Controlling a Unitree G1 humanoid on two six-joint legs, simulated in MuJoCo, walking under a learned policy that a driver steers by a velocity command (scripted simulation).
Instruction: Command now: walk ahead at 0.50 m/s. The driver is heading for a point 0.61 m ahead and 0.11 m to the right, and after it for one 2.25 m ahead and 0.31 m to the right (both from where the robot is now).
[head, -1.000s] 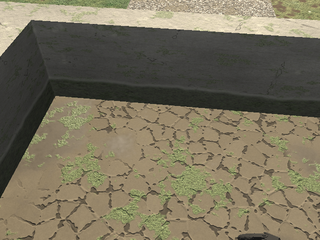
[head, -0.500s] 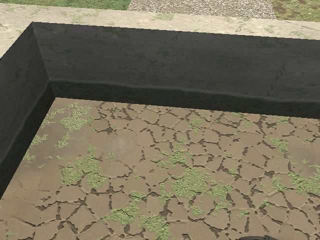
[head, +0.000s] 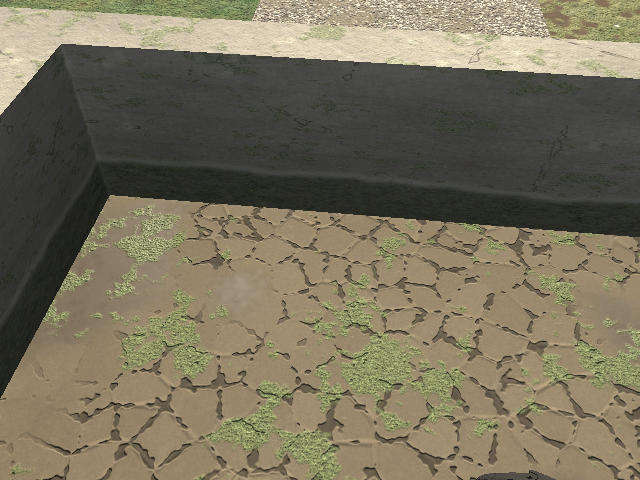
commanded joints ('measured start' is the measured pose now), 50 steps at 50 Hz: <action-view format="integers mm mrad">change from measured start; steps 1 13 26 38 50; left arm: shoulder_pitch -108 -65 -110 -68 -50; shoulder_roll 61 63 61 63 63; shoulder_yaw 14 17 14 16 16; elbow -106 -84 -105 -83 -79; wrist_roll -4 1 -4 1 1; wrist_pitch -8 -20 -8 -19 -17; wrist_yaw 1 1 1 1 1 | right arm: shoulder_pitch -137 -104 -133 -99 -72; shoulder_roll -57 -64 -57 -64 -63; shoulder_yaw -16 -19 -16 -20 -18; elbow -116 -95 -117 -95 -85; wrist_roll -9 5 -9 5 4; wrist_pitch -18 -12 -19 -13 -16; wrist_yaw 9 -7 8 -7 -6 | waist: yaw -13 8 -13 8 10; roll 5 18 6 18 17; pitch -4 -45 -3 -44 -63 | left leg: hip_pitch -69 -54 -68 -53 -45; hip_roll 90 94 93 96 98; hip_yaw -56 -106 -51 -100 -95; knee -90 -137 -90 -136 -138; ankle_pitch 432 272 429 268 269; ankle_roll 20 25 19 24 24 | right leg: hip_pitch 21 56 19 54 66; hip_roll -38 -15 -35 -12 -12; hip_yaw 54 38 59 43 48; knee -52 -65 -51 -64 -66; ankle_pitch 378 176 378 178 181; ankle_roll -17 -21 -18 -22 -22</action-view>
